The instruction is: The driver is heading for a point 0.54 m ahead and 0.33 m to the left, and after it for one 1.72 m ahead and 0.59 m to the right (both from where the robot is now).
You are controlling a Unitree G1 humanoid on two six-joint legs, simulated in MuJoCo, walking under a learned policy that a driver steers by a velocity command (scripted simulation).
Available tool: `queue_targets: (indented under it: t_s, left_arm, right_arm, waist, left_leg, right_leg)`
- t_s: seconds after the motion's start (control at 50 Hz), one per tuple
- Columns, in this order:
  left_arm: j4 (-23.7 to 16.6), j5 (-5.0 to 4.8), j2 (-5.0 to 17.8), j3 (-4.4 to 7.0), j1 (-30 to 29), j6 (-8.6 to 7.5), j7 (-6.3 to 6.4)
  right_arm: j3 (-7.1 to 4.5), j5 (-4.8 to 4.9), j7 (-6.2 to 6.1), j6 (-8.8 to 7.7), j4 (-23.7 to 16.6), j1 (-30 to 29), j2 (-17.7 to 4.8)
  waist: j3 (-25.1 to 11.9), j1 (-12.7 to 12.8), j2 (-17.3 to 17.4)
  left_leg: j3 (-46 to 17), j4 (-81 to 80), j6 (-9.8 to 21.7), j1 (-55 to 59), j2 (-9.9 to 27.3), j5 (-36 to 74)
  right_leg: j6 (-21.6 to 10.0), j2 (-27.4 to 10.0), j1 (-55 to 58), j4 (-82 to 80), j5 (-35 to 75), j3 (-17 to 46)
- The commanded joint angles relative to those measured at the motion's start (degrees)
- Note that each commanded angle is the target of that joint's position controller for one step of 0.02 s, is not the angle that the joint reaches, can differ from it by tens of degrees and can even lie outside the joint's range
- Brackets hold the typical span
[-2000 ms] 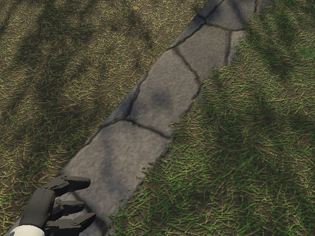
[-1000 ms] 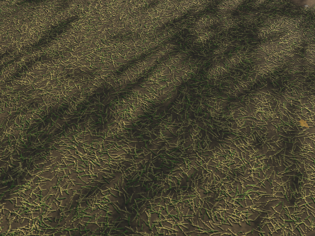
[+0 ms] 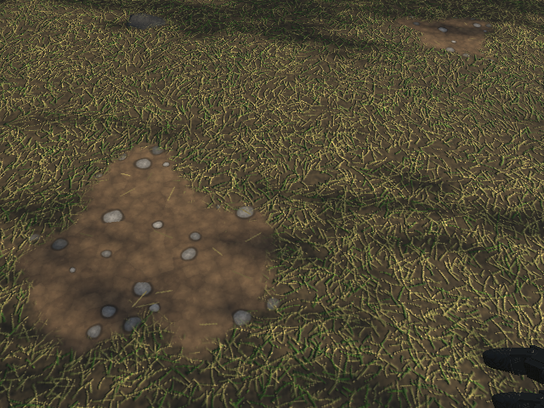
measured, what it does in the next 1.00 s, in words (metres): walks ahead: left foot, then right foot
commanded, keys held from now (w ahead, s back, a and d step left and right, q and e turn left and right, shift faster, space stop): w+q+shift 0.02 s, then w+shift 0.50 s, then w+e+shift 0.48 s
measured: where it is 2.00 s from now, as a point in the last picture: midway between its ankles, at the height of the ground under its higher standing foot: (317, 87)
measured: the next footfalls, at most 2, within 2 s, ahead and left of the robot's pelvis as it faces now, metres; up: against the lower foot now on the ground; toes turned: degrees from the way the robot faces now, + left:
left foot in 0.16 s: +0.33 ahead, +0.08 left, +0.00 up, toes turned +12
right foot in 0.62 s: +0.82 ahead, +0.05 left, +0.00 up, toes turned +10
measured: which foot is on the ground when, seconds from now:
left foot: up 0.00-0.14, down 0.16-0.64, up 0.66-1.00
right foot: down 0.00-0.18, up 0.20-0.60, down 0.62-1.00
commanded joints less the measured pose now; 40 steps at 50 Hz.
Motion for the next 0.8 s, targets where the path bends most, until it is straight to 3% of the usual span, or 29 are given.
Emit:
queue_targets:
  t_s: [0.02, 0.04, 0.08, 0.12, 0.14, 0.16, 0.18, 0.2, 0.22, 0.24, 0.26, 0.28, 0.3, 0.32, 0.36, 0.4, 0.44, 0.48, 0.52, 0.56, 0.58, 0.6, 0.62, 0.64, 0.66, 0.68, 0.72, 0.76, 0.8]
  left_arm:
    - [-4.17, 0.01, 7.56, 1.43, -5.03, -1.61, 0.37]
    - [-3.67, 0.12, 7.71, 1.41, -3.23, -1.33, 0.52]
    - [-3.44, 0.31, 9.34, 1.39, -1.34, -0.5, 0.92]
    - [-3.89, 0.53, 13.22, 1.98, -1.56, 0.9, 1.44]
    - [-4.64, 0.65, 14.7, 2.29, -3.18, 1.7, 1.59]
    - [-5.46, 0.33, 14.59, 2.22, -5.09, 2.19, 1.67]
    - [-6.74, 1.3, 7.38, 0.82, -2.69, 2.14, 0.76]
    - [-12.04, -0.98, 5.13, -0.02, 0.02, 1.44, -0.23]
    - [-13.37, -1.01, 9.21, 0.53, -9.58, 0.31, 0.0]
    - [-13.36, -1.67, 8.06, 0.03, -11.25, -0.3, 0.08]
    - [-12.19, -1.14, 7.1, -0.48, -11.07, -0.34, 0.14]
    - [-11.55, -0.2, 5.88, -0.78, -10.71, 0.42, -0.21]
    - [-11.09, 0.32, 5.05, -1.1, -8.02, 1.54, -0.77]
    - [-10.91, 0.67, 4.79, -1.14, -8.59, 2.43, -1.13]
    - [-12.2, 0.94, 3.9, -1.45, -13.68, 3.33, -1.86]
    - [-15.34, 0.63, 3.47, -1.97, -21.79, 3.16, -2.23]
    - [-16.75, 0.11, 2.63, -2.62, -25.92, 2.52, -2.79]
    - [-17.71, -0.66, 2.37, -2.95, -28.68, 2.11, -3.15]
    - [-17.68, -0.88, 3.72, -2.63, -29.17, 2.07, -2.68]
    - [-16.51, -0.64, 6.04, -1.89, -25.4, 2.09, -2.0]
    - [-14.99, -0.73, 7.78, -1.16, -20.03, 2.15, -1.56]
    - [-11.7, -1.04, 9.76, -0.19, -9.66, 2.34, -0.99]
    - [-7.85, -0.96, 11.35, 0.92, 2.81, 2.65, -0.34]
    - [-6.22, -0.29, 16.0, 2.82, 10.38, 3.22, 0.46]
    - [-5.3, -0.28, 18.56, 3.59, 6.6, 3.58, -0.21]
    - [-7.41, -0.64, 14.5, 3.36, -0.48, 3.4, -0.95]
    - [-6.22, -0.92, 8.36, 2.05, -3.27, 2.97, -0.91]
    - [-4.87, -0.84, 7.16, 1.18, -4.46, 2.33, -0.17]
    - [-5.22, -1.35, 9.13, 1.55, -4.82, 1.2, -0.33]
  right_arm:
    - [0.72, -0.05, 1.16, -0.06, -4.47, -5.64, -0.24]
    - [1.1, -0.26, 1.35, -0.24, -4.52, -6.97, 0.52]
    - [1.2, -0.46, 0.78, -0.55, -3.53, -5.68, 0.58]
    - [-0.03, -0.54, -0.46, -1.0, -0.44, 3.54, -2.35]
    - [-1.1, -0.46, -1.15, -1.26, 3.06, 14.33, -4.28]
    - [-2.5, -0.89, -2.07, -1.56, 7.45, 26.15, -6.22]
    - [-3.63, -1.11, -3.12, -1.65, 8.68, 24.55, -10.25]
    - [-4.48, -0.72, -3.36, -1.35, 6.45, 21.54, -15.49]
    - [-4.68, -0.79, -3.97, -1.15, 6.47, 22.95, -13.12]
    - [-4.32, -0.5, -4.53, -1.82, 8.04, 21.36, -11.37]
    - [-3.71, -0.49, -4.66, -2.79, 9.04, 20.03, -8.8]
    - [-2.85, -0.35, -4.93, -3.62, 9.51, 17.83, -6.42]
    - [-2.09, 0.02, -5.11, -4.41, 9.73, 17.26, -4.85]
    - [-1.5, 0.45, -4.95, -5.26, 10.49, 18.15, -2.93]
    - [-1.32, 1.26, -4.7, -6.28, 12.08, 20.44, -2.49]
    - [-1.23, 1.47, -4.12, -6.89, 13.19, 23.46, -2.55]
    - [-1.0, 1.82, -3.75, -7.43, 13.67, 24.14, -2.14]
    - [-0.93, 2.5, -3.93, -8.11, 14.94, 26.25, -3.08]
    - [-0.95, 2.27, -4.2, -8.19, 16.36, 27.08, -4.54]
    - [-1.53, 0.86, -4.93, -7.64, 17.12, 27.15, -7.66]
    - [-1.78, -0.34, -5.53, -6.89, 17.53, 26.96, -8.66]
    - [-2.04, -1.6, -6.2, -5.9, 17.45, 25.43, -9.21]
    - [-2.19, -2.16, -6.67, -5.02, 16.65, 21.7, -9.64]
    - [-1.23, -1.45, -6.3, -5.49, 14.21, 20.25, -5.83]
    - [0.08, 0.81, -4.38, -7.16, 12.06, 25.71, -0.04]
    - [0.77, -0.02, -4.68, -7.96, 10.56, 20.58, -2.17]
    - [1.47, -0.98, -4.27, -8.83, 8.31, 13.76, -2.29]
    - [2.18, -2.87, -3.86, -7.0, 5.7, 11.59, -0.66]
    - [2.94, -3.13, -3.63, -5.2, 3.06, 9.42, 0.09]
  waist:
    - [7.11, -2.44, -3.57]
    - [7.64, -1.66, -3.35]
    - [5.82, -2.79, -5.67]
    - [-0.08, -8.25, -8.92]
    - [-5.05, -12.98, -10.4]
    - [-9.77, -18.62, -8.22]
    - [-11.68, -12.46, 2.38]
    - [-20.75, -7.13, 13.95]
    - [-16.47, -11.0, 2.83]
    - [-8.0, -9.04, -0.87]
    - [-3.36, -6.34, -5.93]
    - [-1.23, -3.75, -7.99]
    - [-1.08, -1.69, -5.14]
    - [-0.08, -1.27, -4.98]
    - [3.99, -2.05, -4.27]
    - [7.78, -4.07, -3.69]
    - [8.01, -4.91, -3.28]
    - [7.83, -5.83, -2.34]
    - [6.81, -5.64, -2.43]
    - [1.87, -3.26, 1.1]
    - [-1.81, -0.3, 2.79]
    - [-6.4, 4.44, 4.03]
    - [-10.23, 11.33, 3.24]
    - [-13.98, 12.62, -4.22]
    - [-18.98, 3.47, -24.24]
    - [-14.92, 3.72, -11.94]
    - [-3.45, 0.16, 1.7]
    - [2.29, -4.43, 1.18]
    - [4.8, -6.06, -1.63]
  left_leg:
    - [2.95, -12.96, 1.67, 3.1, 1.65, 4.8]
    - [4.55, -16.91, 2.7, 5.18, 0.76, 4.07]
    - [7.9, -22.3, 4.72, 12.57, -3.65, 0.57]
    - [8.24, -24.26, 6.62, 22.14, -8.19, -6.5]
    - [7.23, -25.89, 7.81, 32.78, -9.75, -9.5]
    - [4.21, -32.77, 8.94, 48.64, -9.59, -7.31]
    - [-10.02, -30.19, 8.17, 61.71, 1.17, -16.55]
    - [-44.83, -43.78, 15.39, 72.91, 13.85, -26.61]
    - [-44.19, -49.76, 13.71, 69.98, 12.79, -22.55]
    - [-36.38, -49.99, 13.11, 61.55, 12.51, -14.83]
    - [-30.62, -50.42, 11.25, 52.28, 10.15, -9.29]
    - [-24.85, -51.4, 9.27, 45.1, 6.69, -7.34]
    - [-22.78, -52.97, 9.58, 40.54, 6.2, -5.6]
    - [-21.12, -54.14, 9.63, 38.93, 5.06, -3.37]
    - [-17.26, -58.3, 9.61, 36.88, 3.41, -3.36]
    - [-12.61, -60.8, 8.67, 36.33, 1.42, 6.38]
    - [-8.2, -62.05, 6.74, 35.02, -0.75, 13.89]
    - [-7.43, -65.83, 5.43, 36.3, 1.23, 21.28]
    - [-5.52, -64.92, 4.02, 43.92, 2.33, 34.05]
    - [-2.69, -56.75, 2.03, 53.67, 4.25, 56.99]
    - [-1.66, -48.45, 1.0, 56.29, 5.45, 65.42]
    - [-0.35, -36.11, 0.45, 55.65, 6.19, 69.42]
    - [2.48, -17.78, -0.24, 49.29, 4.88, 65.04]
    - [3.3, 9.18, -1.38, 31.58, -1.06, 38.05]
    - [-2.25, 27.3, -4.74, 7.21, -12.05, -19.32]
    - [-8.14, 27.24, -2.72, 1.07, -7.44, -14.88]
    - [-8.43, 16.2, -2.34, 3.95, -1.43, -10.33]
    - [-7.96, 9.68, -4.48, 8.35, 0.55, -13.15]
    - [-6.03, 0.65, -6.47, 9.77, 2.33, -15.06]
  right_leg:
    - [-5.84, -11.51, -4.0, -14.53, 17.94, -0.13]
    - [-5.84, -11.34, -2.38, -14.26, 23.22, -1.77]
    - [-6.03, -12.11, 1.37, -9.01, 51.07, -4.08]
    - [-6.68, -14.41, 5.94, 4.67, 74.76, -3.97]
    - [-7.57, -15.26, 4.15, 16.54, 79.05, -3.08]
    - [-7.52, -13.37, -4.15, 34.11, 71.07, -3.56]
    - [-6.85, -7.3, -21.97, 53.26, 12.43, -1.04]
    - [-4.64, 1.56, -41.34, 70.35, -10.04, 7.0]
    - [-5.42, -0.46, -47.77, 71.64, -2.46, 13.19]
    - [-5.7, -2.78, -48.73, 68.39, 1.42, 12.76]
    - [-5.63, -5.02, -44.98, 63.24, 2.91, 13.01]
    - [-5.61, -6.5, -40.42, 59.24, 3.17, 13.8]
    - [-5.04, -7.25, -37.01, 56.52, 3.5, 13.93]
    - [-4.44, -7.96, -36.74, 54.12, 2.62, 13.83]
    - [-3.31, -8.71, -40.71, 48.17, 3.88, 12.21]
    - [-3.28, -7.97, -43.41, 38.45, 11.5, 9.62]
    - [-4.16, -5.84, -38.31, 27.4, 21.52, 7.4]
    - [-6.1, -3.62, -31.71, 19.56, 30.31, 5.87]
    - [-7.95, -0.77, -29.5, 15.31, 31.32, 4.6]
    - [-9.86, 4.08, -26.37, 14.75, 23.28, 2.39]
    - [-10.85, 6.45, -21.82, 15.32, 18.5, 2.37]
    - [-11.88, 8.26, -13.11, 16.38, 14.08, 2.67]
    - [-13.53, 7.05, -1.3, 14.27, 11.31, 3.86]
    - [-18.55, -1.99, 12.65, 16.8, -2.79, 18.43]
    - [-28.73, -15.21, 24.69, 4.28, -7.91, 57.06]
    - [-28.32, -14.38, 21.05, -1.17, -9.32, 60.47]
    - [-24.27, -11.24, 2.39, -3.69, -3.68, 47.89]
    - [-22.58, -6.39, -12.04, -5.71, 1.29, 40.45]
    - [-22.97, -4.06, -20.64, -8.54, 1.92, 36.56]
Keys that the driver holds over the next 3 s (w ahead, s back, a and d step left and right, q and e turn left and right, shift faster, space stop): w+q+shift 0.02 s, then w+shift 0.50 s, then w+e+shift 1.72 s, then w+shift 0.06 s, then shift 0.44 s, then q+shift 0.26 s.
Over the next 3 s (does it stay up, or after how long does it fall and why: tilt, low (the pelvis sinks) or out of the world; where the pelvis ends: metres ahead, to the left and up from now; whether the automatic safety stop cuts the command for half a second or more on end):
stays up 2.05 -0.72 -0.15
